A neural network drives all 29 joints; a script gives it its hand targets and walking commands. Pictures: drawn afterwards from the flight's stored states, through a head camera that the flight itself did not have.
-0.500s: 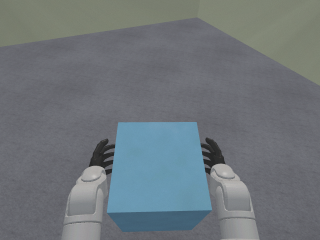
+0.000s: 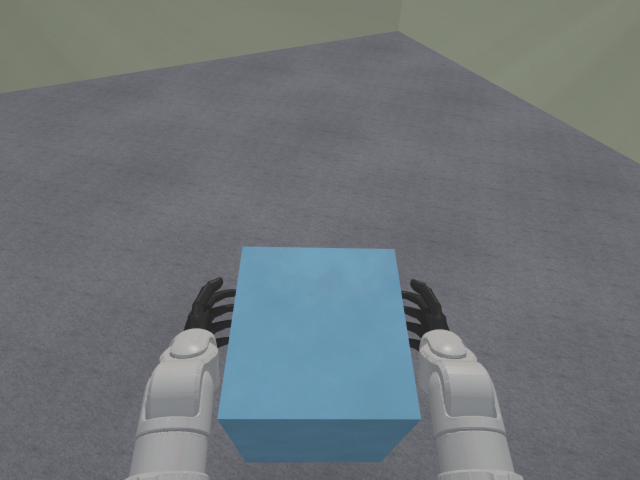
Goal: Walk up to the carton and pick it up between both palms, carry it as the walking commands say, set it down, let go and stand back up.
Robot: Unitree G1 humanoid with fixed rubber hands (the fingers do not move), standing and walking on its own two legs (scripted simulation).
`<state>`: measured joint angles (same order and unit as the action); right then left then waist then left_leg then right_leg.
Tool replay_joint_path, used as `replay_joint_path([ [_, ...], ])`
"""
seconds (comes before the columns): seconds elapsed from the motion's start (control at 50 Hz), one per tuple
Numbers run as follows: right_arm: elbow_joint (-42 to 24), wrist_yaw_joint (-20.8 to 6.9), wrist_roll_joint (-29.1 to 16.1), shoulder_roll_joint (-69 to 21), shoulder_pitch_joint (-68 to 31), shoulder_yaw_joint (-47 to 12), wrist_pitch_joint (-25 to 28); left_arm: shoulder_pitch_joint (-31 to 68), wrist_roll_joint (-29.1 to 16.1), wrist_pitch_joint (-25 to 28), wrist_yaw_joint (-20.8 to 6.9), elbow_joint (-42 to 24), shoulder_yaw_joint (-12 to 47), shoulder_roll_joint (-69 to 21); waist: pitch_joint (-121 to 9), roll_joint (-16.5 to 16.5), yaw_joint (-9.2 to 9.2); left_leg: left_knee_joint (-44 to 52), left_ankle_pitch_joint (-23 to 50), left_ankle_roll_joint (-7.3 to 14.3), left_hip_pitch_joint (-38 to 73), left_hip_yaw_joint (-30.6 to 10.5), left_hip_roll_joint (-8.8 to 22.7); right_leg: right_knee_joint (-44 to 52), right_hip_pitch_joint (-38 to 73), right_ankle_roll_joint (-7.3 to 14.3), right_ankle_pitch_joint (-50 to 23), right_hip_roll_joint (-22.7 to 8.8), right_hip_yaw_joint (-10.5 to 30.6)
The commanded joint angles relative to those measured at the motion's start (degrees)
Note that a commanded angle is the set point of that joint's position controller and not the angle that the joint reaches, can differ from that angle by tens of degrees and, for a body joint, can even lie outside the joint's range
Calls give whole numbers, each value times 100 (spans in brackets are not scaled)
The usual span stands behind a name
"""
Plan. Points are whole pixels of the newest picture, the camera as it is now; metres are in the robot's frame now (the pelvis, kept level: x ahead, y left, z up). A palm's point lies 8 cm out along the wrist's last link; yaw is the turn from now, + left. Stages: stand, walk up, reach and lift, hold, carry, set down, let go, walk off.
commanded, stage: set down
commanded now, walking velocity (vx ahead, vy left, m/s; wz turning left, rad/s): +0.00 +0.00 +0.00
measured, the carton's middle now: (316, 361) +0.29 -0.01 -0.04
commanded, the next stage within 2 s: none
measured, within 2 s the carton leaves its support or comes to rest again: neither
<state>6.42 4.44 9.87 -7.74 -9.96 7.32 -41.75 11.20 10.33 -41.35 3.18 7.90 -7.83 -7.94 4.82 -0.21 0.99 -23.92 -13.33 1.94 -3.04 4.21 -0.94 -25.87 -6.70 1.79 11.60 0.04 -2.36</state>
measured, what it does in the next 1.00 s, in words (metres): lowers itself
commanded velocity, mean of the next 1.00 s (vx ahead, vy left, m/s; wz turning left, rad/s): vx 0.00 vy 0.00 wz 0.00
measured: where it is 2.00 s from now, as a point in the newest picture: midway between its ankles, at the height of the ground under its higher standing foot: outside the picture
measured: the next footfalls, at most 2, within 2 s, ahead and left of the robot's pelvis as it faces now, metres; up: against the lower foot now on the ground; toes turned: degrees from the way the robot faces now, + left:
none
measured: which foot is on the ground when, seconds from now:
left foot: down 0.00-1.00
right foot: down 0.00-1.00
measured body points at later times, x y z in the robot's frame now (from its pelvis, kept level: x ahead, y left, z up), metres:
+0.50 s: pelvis -0.03 -0.01 -0.01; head -0.02 -0.01 +0.44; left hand +0.31 +0.14 +0.00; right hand +0.31 -0.15 +0.00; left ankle +0.01 +0.10 -0.74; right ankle +0.04 -0.10 -0.74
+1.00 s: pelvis -0.04 +0.01 -0.05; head +0.11 +0.00 +0.37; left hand +0.34 +0.14 -0.10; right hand +0.33 -0.16 -0.11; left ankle +0.01 +0.10 -0.74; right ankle +0.04 -0.10 -0.74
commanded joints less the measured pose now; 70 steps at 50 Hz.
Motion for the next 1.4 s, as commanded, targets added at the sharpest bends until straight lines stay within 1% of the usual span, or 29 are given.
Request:
replay_joint_path([
  [0.0, -244, -960, -775, -4190, -2003, -2628, 52, 1889, -782, 80, -978, -14, 2613, -4381, -1529, -4, 314, 299, 992, 111, 21, -1173, -132, 408, 824, -9, -1215, 283, 892],
  [0.02, -159, -998, -751, -4276, -2091, -2561, 62, 2006, -729, 102, -1024, 28, 2490, -4422, -1466, -21, 263, 305, 1019, 124, -29, -1180, -156, 383, 793, -33, -1319, 284, 887],
  [0.06, 98, -1050, -704, -4487, -2230, -2410, 63, 2351, -679, 154, -1118, 132, 2355, -4415, -1285, -40, 246, 292, 737, 162, -242, -1188, -164, 372, 795, -59, -1151, 251, 880],
  [0.08, 232, -1088, -695, -4608, -2380, -2348, 78, 2502, -638, 192, -1168, 274, 2261, -4470, -1172, -56, 203, 274, 546, 182, -362, -1189, -166, 360, 778, -65, -982, 235, 883],
  [0.12, 539, -1193, -670, -4911, -2837, -2259, 131, 2812, -521, 287, -1283, 654, 2018, -4639, -1017, -95, 56, 220, 137, 225, -630, -1172, -175, 337, 728, -73, -524, 208, 920],
  [0.16, 934, -1292, -610, -5245, -3245, -2098, 223, 3194, -427, 416, -1415, 1061, 1789, -4861, -1006, -126, -5, 144, -151, 259, -850, -1157, -182, 295, 668, -77, -189, 194, 959],
  [0.22, 1603, -1404, -420, -5579, -3644, -1682, 421, 3781, -297, 631, -1591, 1642, 1460, -5111, -1154, -108, 63, 39, -353, 291, -1076, -1144, -192, 205, 579, -70, -5, 192, 967],
  [0.3, 2383, -1465, -62, -5626, -3901, -1105, 680, 4211, 30, 890, -1704, 2232, 969, -5037, -1250, -75, 107, -88, -429, 296, -1326, -1113, -204, 76, 440, -93, 53, 159, 952],
  [0.42, 2819, -1452, 285, -5499, -4312, -636, 1101, 4501, 383, 1273, -1735, 2695, 491, -4963, -1279, -8, 85, -357, -504, 308, -1774, -1102, -223, -178, 127, -66, 195, 152, 947],
  [0.5, 2904, -1435, 472, -5392, -4421, -476, 1430, 4584, 502, 1563, -1692, 2834, 392, -4959, -1512, 23, 160, -525, -433, 297, -1981, -1142, -251, -396, -117, -28, 84, 187, 948],
  [0.56, 2902, -1440, 524, -5308, -4475, -485, 1689, 4594, 527, 1803, -1633, 2863, 436, -4987, -1742, 47, 189, -643, -305, 272, -2116, -1179, -279, -582, -301, 11, -96, 237, 928],
  [0.66, 2835, -1513, 538, -5180, -4550, -630, 2123, 4528, 541, 2211, -1537, 2859, 624, -5093, -2168, 83, 195, -864, -69, 223, -2340, -1248, -329, -910, -731, 78, -332, 332, 870],
  [0.72, 2794, -1593, 491, -5095, -4601, -762, 2360, 4531, 496, 2429, -1480, 2804, 795, -5171, -2554, 150, 189, -1073, 192, 167, -2466, -1278, -366, -1161, -1076, 120, -541, 402, 825],
  [0.82, 2751, -1729, 427, -5001, -4622, -957, 2625, 4521, 446, 2677, -1408, 2731, 1062, -5310, -3238, 200, 211, -1456, 588, 63, -2710, -1276, -417, -1561, -1620, 129, -836, 518, 753],
  [0.94, 2688, -1841, 390, -4989, -4652, -1093, 2724, 4568, 414, 2785, -1413, 2666, 1206, -5367, -3802, 141, 211, -1911, 741, -12, -3273, -1228, -475, -1992, -2208, 86, -963, 587, 712],
  [1.08, 2687, -1900, 353, -5068, -4782, -1158, 2694, 4775, 366, 2774, -1486, 2656, 1215, -5338, -4243, 110, 186, -2425, 601, -47, -4043, -1130, -553, -2455, -2835, 25, -851, 643, 669],
  [1.22, 2723, -1878, 331, -5194, -4939, -1196, 2643, 5048, 295, 2748, -1561, 2674, 1248, -5331, -4681, 111, 177, -2963, 443, -68, -4808, -998, -643, -2916, -3359, -31, -762, 691, 644],
  [1.38, 2738, -1774, 246, -5293, -5263, -1281, 2589, 5398, 204, 2717, -1595, 2745, 1249, -5264, -5158, 98, 143, -3621, 171, -65, -5713, -854, -751, -3493, -3870, -110, -641, 721, 662],
])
